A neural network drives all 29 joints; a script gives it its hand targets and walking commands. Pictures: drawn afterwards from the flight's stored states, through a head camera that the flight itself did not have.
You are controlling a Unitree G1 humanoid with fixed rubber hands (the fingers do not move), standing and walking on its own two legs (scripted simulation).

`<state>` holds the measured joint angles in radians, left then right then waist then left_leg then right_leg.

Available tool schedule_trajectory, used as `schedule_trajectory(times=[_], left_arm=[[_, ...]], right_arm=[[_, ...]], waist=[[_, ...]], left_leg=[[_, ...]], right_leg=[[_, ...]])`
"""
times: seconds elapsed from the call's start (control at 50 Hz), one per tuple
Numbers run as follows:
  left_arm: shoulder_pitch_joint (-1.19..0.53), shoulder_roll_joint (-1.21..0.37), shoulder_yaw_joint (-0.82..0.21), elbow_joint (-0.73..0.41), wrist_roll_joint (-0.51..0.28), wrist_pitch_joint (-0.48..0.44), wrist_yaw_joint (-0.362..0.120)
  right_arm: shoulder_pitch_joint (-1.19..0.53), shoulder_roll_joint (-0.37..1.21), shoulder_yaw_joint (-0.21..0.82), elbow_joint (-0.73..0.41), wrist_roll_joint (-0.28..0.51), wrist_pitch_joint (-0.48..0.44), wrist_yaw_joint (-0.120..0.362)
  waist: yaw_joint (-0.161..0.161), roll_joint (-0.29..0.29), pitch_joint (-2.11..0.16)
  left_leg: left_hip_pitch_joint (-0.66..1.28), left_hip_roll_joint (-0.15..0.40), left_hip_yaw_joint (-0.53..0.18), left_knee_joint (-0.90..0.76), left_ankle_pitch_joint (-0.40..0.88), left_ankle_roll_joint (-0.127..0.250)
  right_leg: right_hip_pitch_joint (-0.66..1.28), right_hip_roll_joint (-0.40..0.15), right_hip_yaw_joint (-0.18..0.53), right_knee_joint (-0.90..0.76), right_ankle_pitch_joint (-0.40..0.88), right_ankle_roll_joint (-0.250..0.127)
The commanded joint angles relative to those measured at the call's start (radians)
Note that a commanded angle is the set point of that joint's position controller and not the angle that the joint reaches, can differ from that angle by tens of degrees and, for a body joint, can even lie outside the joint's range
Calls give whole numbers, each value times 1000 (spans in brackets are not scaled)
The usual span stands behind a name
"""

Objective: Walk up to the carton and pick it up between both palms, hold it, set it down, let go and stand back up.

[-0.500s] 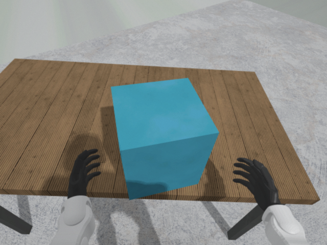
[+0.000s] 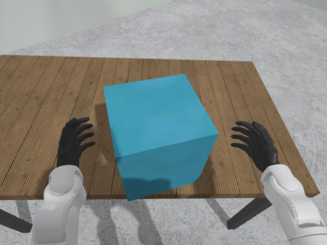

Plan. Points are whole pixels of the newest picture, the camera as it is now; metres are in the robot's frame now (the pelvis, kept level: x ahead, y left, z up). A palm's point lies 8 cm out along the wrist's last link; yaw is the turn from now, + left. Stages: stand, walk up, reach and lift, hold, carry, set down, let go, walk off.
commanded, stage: reach and lift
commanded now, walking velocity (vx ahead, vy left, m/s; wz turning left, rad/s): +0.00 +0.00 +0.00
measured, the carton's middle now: (155, 139) +0.37 +0.05 +0.02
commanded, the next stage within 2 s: none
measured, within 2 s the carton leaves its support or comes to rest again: neither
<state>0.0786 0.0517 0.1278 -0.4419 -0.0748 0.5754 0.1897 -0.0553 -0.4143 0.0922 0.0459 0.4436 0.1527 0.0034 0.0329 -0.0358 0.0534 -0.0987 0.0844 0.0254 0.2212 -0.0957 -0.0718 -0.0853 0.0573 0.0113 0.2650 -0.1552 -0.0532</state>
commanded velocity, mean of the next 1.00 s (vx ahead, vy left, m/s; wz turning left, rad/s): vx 0.00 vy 0.00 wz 0.00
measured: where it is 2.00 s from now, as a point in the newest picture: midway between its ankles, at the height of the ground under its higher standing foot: outside the picture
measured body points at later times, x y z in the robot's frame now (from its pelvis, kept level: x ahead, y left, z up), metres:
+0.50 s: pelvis -0.02 -0.01 +0.00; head -0.01 -0.01 +0.44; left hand +0.28 +0.23 +0.15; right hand +0.39 -0.16 +0.14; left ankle +0.01 +0.17 -0.75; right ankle -0.01 -0.09 -0.75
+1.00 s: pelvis -0.02 +0.00 -0.01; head -0.01 +0.00 +0.44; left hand +0.33 +0.24 +0.17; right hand +0.44 -0.15 +0.19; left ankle +0.01 +0.17 -0.75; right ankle -0.01 -0.09 -0.75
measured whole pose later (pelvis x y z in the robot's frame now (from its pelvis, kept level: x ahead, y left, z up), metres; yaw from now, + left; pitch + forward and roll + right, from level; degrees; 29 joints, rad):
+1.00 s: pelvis -0.02 +0.00 -0.01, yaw +1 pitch +3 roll +0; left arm -0.58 0.15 0.18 -0.03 -0.14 0.85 0.21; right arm -0.85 -0.49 0.13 0.63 0.50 0.38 0.00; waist 0.10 0.01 -0.03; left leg -0.28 0.08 0.00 0.34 -0.11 -0.06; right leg -0.25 0.05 -0.01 0.36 -0.16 -0.04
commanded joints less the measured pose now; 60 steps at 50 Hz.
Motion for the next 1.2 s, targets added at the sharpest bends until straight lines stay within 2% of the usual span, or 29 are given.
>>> schedule_trajectory(times=[0.0, 0.04, 0.08, 0.12, 0.18, 0.22, 0.24, 0.3, 0.32, 0.34, 0.4, 0.44, 0.48, 0.52, 0.56, 0.6, 0.64, 0.68, 0.74, 0.76, 0.82, 0.88, 0.9, 0.96, 0.98, 1.02, 1.04, 1.1, 1.18], left_arm=[[-180, 29, 20, -169, 12, 32, -13], [-267, 58, 36, -129, 2, 66, -13], [-308, 61, 41, -114, -4, 87, -8], [-372, 71, 56, -76, -23, 109, -2], [-479, 103, 81, -59, -30, 136, 14], [-517, 109, 68, -49, -52, 153, 27], [-510, 95, 65, -53, -47, 162, 31], [-564, 108, 71, -53, -58, 187, 28], [-623, 114, 75, -70, -70, 195, 27], [-571, 107, 73, -46, -63, 205, 20], [-652, 102, 76, -4, -60, 223, 2], [-649, 110, 87, 35, -51, 238, -3], [-731, 127, 91, 86, -42, 242, 0], [-793, 162, 93, 104, -49, 231, 8], [-863, 190, 104, 106, -58, 225, 19], [-896, 218, 111, 176, -65, 219, 29], [-924, 228, 108, 132, -61, 203, 37], [-949, 217, 93, 175, -78, 206, 37], [-912, 195, 61, 164, -68, 224, 30], [-911, 191, 74, 154, -61, 234, 24], [-924, 187, 58, 137, -62, 247, 10], [-1022, 214, 71, 198, -55, 243, 11], [-1066, 223, 66, 224, -59, 242, 17], [-1134, 245, 87, 322, -67, 223, 28], [-1152, 249, 89, 359, -69, 208, 34], [-1139, 257, 98, 418, -70, 187, 46], [-1145, 265, 95, 429, -68, 176, 50], [-1145, 237, 83, 521, -54, 136, 45], [-1058, 198, 58, 499, -33, 94, 24]], right_arm=[[-245, -183, -114, -119, 5, 14, -9], [-360, -203, -123, -79, 10, 40, -9], [-414, -183, -113, -71, 0, 58, -8], [-492, -172, -106, -77, -7, 79, -5], [-618, -172, -101, -56, 1, 102, -5], [-662, -168, -85, -38, 11, 122, -7], [-656, -181, -92, 15, 3, 134, -8], [-718, -206, -83, 53, 7, 146, -18], [-759, -198, -63, 11, 21, 142, -24], [-753, -203, -75, 60, 24, 147, -31], [-836, -222, -81, 131, 0, 153, -42], [-862, -226, -75, 158, 15, 160, -47], [-924, -226, -90, 221, 7, 176, -45], [-976, -210, -73, 217, 17, 178, -40], [-1061, -198, -81, 224, 14, 184, -38], [-1108, -191, -55, 263, 29, 192, -29], [-1137, -183, -77, 283, 14, 188, -22], [-1152, -202, -57, 312, 26, 185, -20], [-1127, -241, -58, 308, 33, 179, -20], [-1143, -256, -64, 317, 35, 178, -22], [-1144, -280, -58, 351, 54, 175, -24], [-1223, -294, -70, 410, 45, 178, -21], [-1281, -296, -61, 417, 66, 185, -11], [-1359, -267, -64, 472, 53, 190, 13], [-1359, -255, -47, 487, 55, 189, 20], [-1371, -252, -34, 537, 46, 188, 34], [-1371, -255, -41, 570, 40, 184, 40], [-1372, -229, -8, 621, 46, 162, 62], [-1296, -235, -22, 660, 35, 121, 67]], waist=[[-1, 25, -282], [9, 41, -281], [34, 25, -277], [48, -27, -270], [82, -28, -291], [90, -40, -337], [73, -18, -335], [61, -27, -410], [63, -22, -436], [46, -13, -444], [27, -35, -425], [22, -56, -410], [30, -33, -387], [62, -47, -409], [74, -47, -448], [99, -41, -457], [99, -11, -530], [83, 3, -560], [74, 32, -625], [55, 36, -633], [39, 56, -634], [30, 28, -580], [50, 49, -581], [84, -13, -554], [110, -22, -549], [133, -44, -562], [127, -35, -570], [142, -18, -595], [95, 13, -638]], left_leg=[[212, -88, 1, 49, 287, 33], [190, -87, 0, 43, 212, 41], [181, -84, 15, 46, 154, 53], [118, -78, 9, 47, 96, 68], [80, -87, 17, 62, 35, 72], [75, -82, 20, 74, 63, 67], [84, -84, 19, 82, 83, 62], [105, -74, 13, 93, 137, 58], [103, -76, 9, 106, 175, 56], [121, -81, 6, 109, 194, 55], [130, -75, -7, 109, 219, 52], [134, -82, -1, 100, 180, 54], [105, -77, -3, 88, 96, 55], [87, -82, 5, 96, 77, 55], [43, -84, 5, 99, 35, 57], [2, -91, 10, 99, 3, 65], [-5, -81, 4, 103, 68, 61], [6, -77, 1, 121, 128, 61], [67, -82, 9, 142, 238, 32], [80, -79, -7, 145, 280, 33], [136, -78, -8, 164, 367, 16], [112, -76, -17, 143, 252, 29], [91, -77, -16, 135, 212, 32], [25, -68, -13, 120, 87, 50], [3, -74, -5, 117, 64, 53], [-36, -69, -2, 116, 50, 52], [-42, -71, 0, 112, 47, 52], [-43, -69, 0, 134, 115, 47], [32, -79, -3, 160, 271, 28]], right_leg=[[-9, -2, 35, -25, 324, 19], [-44, -2, 33, -33, 222, 30], [-64, -11, 32, -41, 137, 28], [-54, -26, 50, -41, 69, 31], [-75, -43, 79, -36, -16, 42], [-65, -48, 81, -20, 37, 53], [-73, -39, 77, -4, 62, 58], [-53, -33, 46, 32, 197, 73], [-25, -39, 53, 45, 255, 80], [-19, -35, 51, 53, 296, 86], [-24, -23, 36, 61, 340, 92], [-32, -25, 30, 46, 310, 93], [-57, -28, 40, 29, 199, 89], [-66, -31, 52, 27, 143, 89], [-36, -49, 78, 20, 88, 97], [-23, -46, 87, 27, 52, 100], [-16, -43, 64, 55, 141, 99], [9, -40, 59, 73, 251, 100], [21, -15, 25, 83, 362, 98], [31, -12, 25, 87, 412, 100], [12, -12, 25, 84, 506, 102], [-33, -3, 7, 68, 378, 105], [-50, -5, 6, 67, 305, 89], [-74, -12, 7, 49, 148, 83], [-71, -18, 23, 47, 99, 86], [-53, -15, 18, 47, 79, 81], [-62, -12, 20, 47, 71, 78], [-43, -11, 20, 64, 149, 81], [-15, 16, -16, 74, 307, 83]])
